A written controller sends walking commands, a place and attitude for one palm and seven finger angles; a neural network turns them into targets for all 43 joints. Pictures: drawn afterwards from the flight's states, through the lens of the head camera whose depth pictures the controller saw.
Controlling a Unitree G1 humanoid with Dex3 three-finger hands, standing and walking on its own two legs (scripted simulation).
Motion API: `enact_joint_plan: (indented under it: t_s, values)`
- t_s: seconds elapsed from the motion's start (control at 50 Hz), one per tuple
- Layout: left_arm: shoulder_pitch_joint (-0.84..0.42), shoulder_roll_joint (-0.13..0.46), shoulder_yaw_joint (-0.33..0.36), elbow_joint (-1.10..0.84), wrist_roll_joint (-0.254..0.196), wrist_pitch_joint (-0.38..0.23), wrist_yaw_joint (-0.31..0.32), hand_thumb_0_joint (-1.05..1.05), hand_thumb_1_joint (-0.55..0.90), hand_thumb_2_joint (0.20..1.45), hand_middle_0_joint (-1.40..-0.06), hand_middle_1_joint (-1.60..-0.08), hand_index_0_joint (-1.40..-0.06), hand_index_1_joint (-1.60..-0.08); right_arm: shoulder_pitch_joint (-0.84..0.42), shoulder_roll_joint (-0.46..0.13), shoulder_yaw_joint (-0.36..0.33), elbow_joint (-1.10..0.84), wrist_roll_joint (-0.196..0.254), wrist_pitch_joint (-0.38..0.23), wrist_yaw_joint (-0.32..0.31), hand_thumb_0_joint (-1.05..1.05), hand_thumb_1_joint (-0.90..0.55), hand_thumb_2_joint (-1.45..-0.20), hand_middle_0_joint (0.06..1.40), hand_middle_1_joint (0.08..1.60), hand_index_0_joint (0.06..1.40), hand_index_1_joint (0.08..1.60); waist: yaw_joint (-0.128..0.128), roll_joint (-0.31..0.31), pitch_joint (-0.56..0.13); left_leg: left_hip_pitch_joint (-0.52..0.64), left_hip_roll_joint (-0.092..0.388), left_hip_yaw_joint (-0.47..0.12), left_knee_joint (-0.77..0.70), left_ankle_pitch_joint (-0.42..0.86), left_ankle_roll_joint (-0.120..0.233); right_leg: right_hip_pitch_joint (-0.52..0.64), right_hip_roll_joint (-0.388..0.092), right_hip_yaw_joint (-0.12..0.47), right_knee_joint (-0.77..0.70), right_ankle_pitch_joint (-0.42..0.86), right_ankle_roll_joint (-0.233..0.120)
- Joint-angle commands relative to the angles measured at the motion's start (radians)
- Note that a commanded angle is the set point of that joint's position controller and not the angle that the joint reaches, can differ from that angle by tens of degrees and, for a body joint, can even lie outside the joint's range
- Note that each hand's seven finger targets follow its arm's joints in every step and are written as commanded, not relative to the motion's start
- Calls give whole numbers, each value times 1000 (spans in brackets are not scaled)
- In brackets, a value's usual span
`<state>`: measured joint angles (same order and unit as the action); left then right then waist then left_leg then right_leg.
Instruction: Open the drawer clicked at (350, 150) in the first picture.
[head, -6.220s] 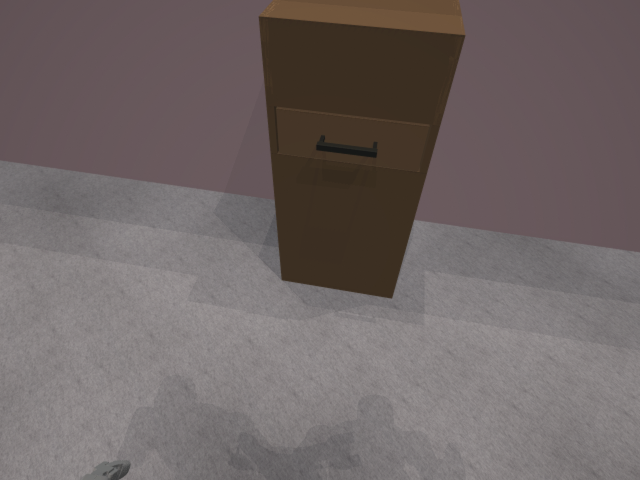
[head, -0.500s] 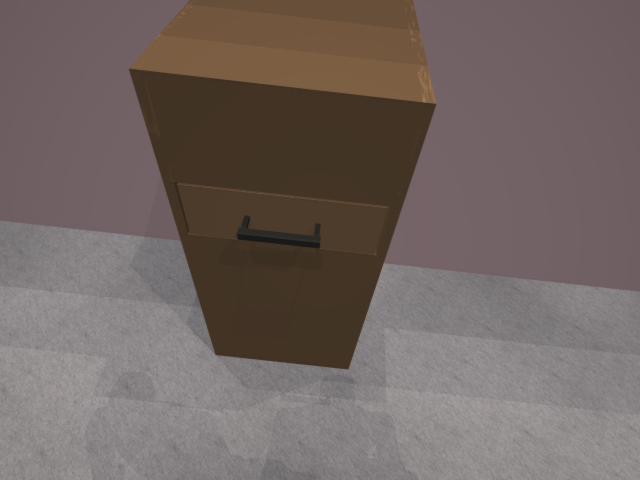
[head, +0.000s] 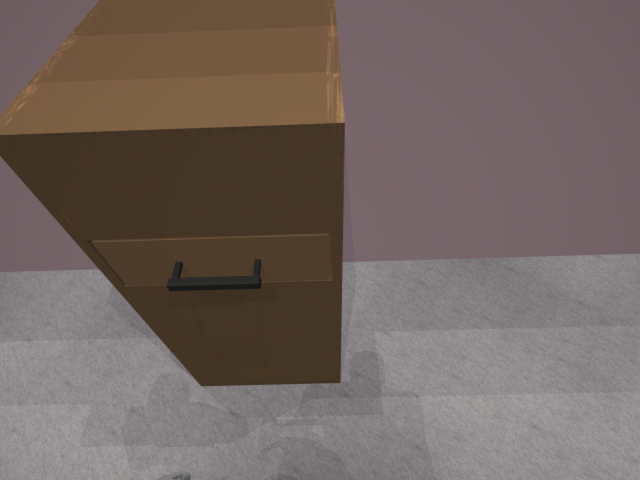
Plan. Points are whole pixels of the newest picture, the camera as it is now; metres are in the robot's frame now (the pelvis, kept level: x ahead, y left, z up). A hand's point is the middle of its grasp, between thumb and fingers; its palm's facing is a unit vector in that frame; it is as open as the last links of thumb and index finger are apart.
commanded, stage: come to a stop and stand still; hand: left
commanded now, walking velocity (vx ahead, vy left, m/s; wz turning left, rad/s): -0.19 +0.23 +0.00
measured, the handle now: (216, 274) +0.45 +0.19 -0.08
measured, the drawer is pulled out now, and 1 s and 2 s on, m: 0.00 0.00 0.00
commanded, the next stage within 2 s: look again from close up in 1.30 s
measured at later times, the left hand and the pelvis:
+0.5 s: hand out of the picture -0.01 +0.21 -0.17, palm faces +0.07 -0.97 -0.21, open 7.3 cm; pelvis -0.02 +0.03 +0.01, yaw +0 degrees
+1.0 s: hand out of the picture -0.10 +0.14 -0.16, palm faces +0.03 -0.99 -0.14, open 7.3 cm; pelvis -0.07 +0.00 +0.01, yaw +0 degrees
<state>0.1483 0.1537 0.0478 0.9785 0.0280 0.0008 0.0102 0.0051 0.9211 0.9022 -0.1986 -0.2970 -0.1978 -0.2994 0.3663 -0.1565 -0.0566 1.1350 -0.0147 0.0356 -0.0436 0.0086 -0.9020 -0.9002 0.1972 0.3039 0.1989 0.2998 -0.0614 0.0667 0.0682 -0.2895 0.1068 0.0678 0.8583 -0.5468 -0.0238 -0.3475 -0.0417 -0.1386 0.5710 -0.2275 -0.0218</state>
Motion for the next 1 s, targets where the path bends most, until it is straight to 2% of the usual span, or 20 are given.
enact_joint_plan:
  t_s: [0.0, 0.08, 0.16, 0.22, 0.24, 0.26, 0.28, 0.3, 0.32, 0.34, 0.38, 0.48, 0.56, 0.62, 0.66, 0.68, 0.7, 0.72, 0.88, 0.98]
  values:
    - [72, 127, 16, -25, -6, -15, 37, 0, 900, 900, -200, -300, -200, -300, 52, -14, 1, -51, 9, -5, 8, 0, -900, -900, 200, 300, 200, 300, 38, -239, -106, -93, -15, -46, 160, 26, 1, 148, -282, 188, -196, 594, -149]
    - [79, 153, 26, -31, 0, -4, 42, 0, 900, 900, -200, -300, -200, -300, -5, -10, 3, -69, 5, 4, 15, 0, -900, -900, 200, 300, 200, 300, 65, -151, -74, -64, -54, -12, 33, 62, -14, 111, -297, 216, -219, 536, -176]
    - [83, 174, 41, -32, 2, 2, 45, 0, 900, 900, -200, -300, -200, -300, -23, -34, -3, -105, 1, 2, 17, 0, -900, -900, 200, 300, 200, 300, 69, -157, -126, -42, -62, -20, -102, 99, -14, 171, -320, 261, -189, 524, -194]
    - [53, 174, 41, -41, -5, 10, 40, 0, 900, 900, -200, -300, -200, -300, 9, -41, -3, -104, 1, -5, 20, 0, -900, -900, 200, 300, 200, 300, 39, -176, -138, 104, -76, 5, -344, 279, -5, 105, -271, 234, -140, 377, -127]
    - [51, 151, 38, -43, -10, 15, 36, 0, 900, 900, -200, -300, -200, -300, 18, -61, -6, -104, 0, -10, 19, 0, -900, -900, 200, 300, 200, 300, 32, -135, -133, 173, -45, -23, -418, 343, 11, 41, -221, 202, -107, 249, -86]
    - [70, 107, 30, -54, -11, 24, 31, 0, 900, 900, -200, -300, -200, -300, 11, -115, -14, -118, -6, -18, 19, 0, -900, -900, 200, 300, 200, 300, 38, 39, -139, 188, 85, -187, -493, 414, 65, -32, -114, 123, -21, 28, -24]
    - [58, 64, 19, -68, -15, 32, 28, 0, 900, 900, -200, -300, -200, -300, -59, -169, -16, -154, -14, -15, 18, 0, -900, -900, 200, 300, 200, 300, 55, 195, -61, 29, 213, -294, -602, 470, 146, -19, -28, 45, 74, -166, 30]
    - [32, 77, 16, -50, -3, 45, 33, 0, 900, 900, -200, -300, -200, -300, -137, -149, -12, -162, -15, -18, 15, 0, -900, -900, 200, 300, 200, 300, 48, 204, -16, -81, 209, -302, -675, 460, 184, 31, -17, 103, 230, -252, 34]
    - [59, 86, 22, -39, -1, 53, 31, 0, 900, 900, -200, -300, -200, -300, -178, -135, -2, -175, -13, -21, 9, 0, -900, -900, 200, 300, 200, 300, 73, 143, 11, -121, 183, -263, -688, 434, 187, 35, -24, 153, 320, -239, 30]
    - [102, 81, 21, -27, 2, 53, 26, 0, 900, 900, -200, -300, -200, -300, -196, -132, 2, -185, -13, -23, 5, 0, -900, -900, 200, 300, 200, 300, 91, 83, 9, -78, 160, -223, -663, 449, 184, 1, -15, 152, 362, -211, 28]
    - [141, 70, 15, 1, 3, 41, 24, 0, 900, 900, -200, -300, -200, -300, -180, -127, 4, -176, -10, -32, 2, 0, -900, -900, 200, 300, 200, 300, 89, 9, -43, 89, 140, -183, -605, 623, 183, -63, -15, 146, 373, -184, 39]
    - [131, 63, -5, 14, -4, 28, 27, 0, 900, 900, -200, -300, -200, -300, -84, -133, 4, -134, 0, -42, -5, 0, -900, -900, 200, 300, 200, 300, 44, 18, -135, 351, 134, -158, -542, 937, 190, -52, -25, 113, 181, -218, 70]
    - [173, 67, -15, 45, -9, 29, 33, 0, 900, 900, -200, -300, -200, -300, -84, -142, 5, -108, 2, -36, 3, 0, -900, -900, 200, 300, 200, 300, 52, 15, -119, 293, 123, -175, -556, 821, 177, 71, -20, 102, -27, -172, 56]
    - [239, 78, -19, 88, -8, 18, 39, 0, 900, 900, -200, -300, -200, -300, -103, -115, 14, -92, 11, -36, 9, 0, -900, -900, 200, 300, 200, 300, 71, -56, -91, 147, 57, -147, -551, 495, 95, 215, -51, 146, -239, 27, 31]
    - [227, 99, -24, 94, -9, 9, 40, 0, 900, 900, -200, -300, -200, -300, -107, -90, 24, -83, 13, -34, 18, 0, -900, -900, 200, 300, 200, 300, 61, -94, -33, 96, 1, -125, -572, 339, 54, 180, -110, 202, -255, 19, -7]
    - [229, 101, -27, 97, -11, 9, 39, 0, 900, 900, -200, -300, -200, -300, -103, -84, 26, -74, 10, -34, 22, 0, -900, -900, 200, 300, 200, 300, 57, -62, -11, 101, -6, -131, -599, 292, 45, 141, -116, 200, -250, -31, -14]
    - [222, 93, -28, 104, -10, 2, 37, 0, 900, 900, -200, -300, -200, -300, -104, -86, 25, -63, 6, -28, 20, 0, -900, -900, 200, 300, 200, 300, 56, -166, 7, 116, -9, -112, -570, 298, 48, 101, -100, 212, -270, -66, -11]
    - [213, 83, -33, 107, -11, -1, 37, 0, 900, 900, -200, -300, -200, -300, -90, -91, 24, -55, 5, -24, 21, 0, -900, -900, 200, 300, 200, 300, 49, -202, 35, 134, -12, -99, -555, 302, 49, 55, -107, 218, -294, -114, -12]
    - [276, 61, -35, 121, -12, 0, 39, 0, 900, 900, -200, -300, -200, -300, -20, -67, 35, 1, 3, -23, 20, 0, -900, -900, 200, 300, 200, 300, 59, -54, 81, 59, 0, -122, -613, 161, 51, 37, -72, 200, -289, -198, -2]
    - [309, 42, -34, 130, -13, -4, 39, 0, 900, 900, -200, -300, -200, -300, 21, -41, 35, 13, 1, -23, 17, 0, -900, -900, 200, 300, 200, 300, 59, -63, 59, 50, -7, -116, -594, 175, 49, 37, -69, 204, -291, -210, -9]
